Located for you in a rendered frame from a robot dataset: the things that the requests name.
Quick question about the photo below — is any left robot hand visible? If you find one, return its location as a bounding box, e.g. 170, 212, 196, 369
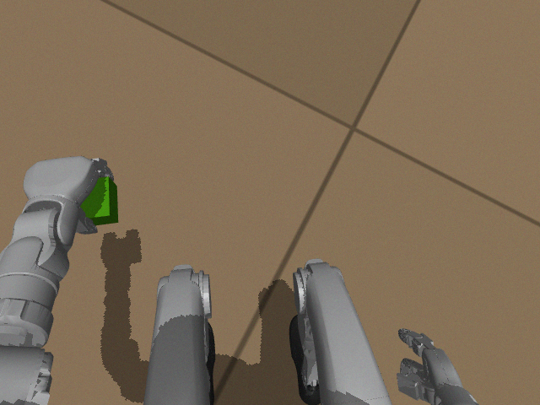
23, 156, 114, 235

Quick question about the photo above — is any right robot hand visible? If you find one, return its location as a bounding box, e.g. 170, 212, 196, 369
397, 328, 463, 405

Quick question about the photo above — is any right robot arm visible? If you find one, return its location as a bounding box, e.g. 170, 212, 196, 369
434, 386, 479, 405

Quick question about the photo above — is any right robot foot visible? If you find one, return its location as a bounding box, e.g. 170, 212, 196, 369
289, 315, 321, 405

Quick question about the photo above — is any small box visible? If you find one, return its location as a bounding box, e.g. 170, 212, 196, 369
80, 176, 118, 225

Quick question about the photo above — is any left robot arm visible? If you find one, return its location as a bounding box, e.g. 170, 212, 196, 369
0, 195, 79, 405

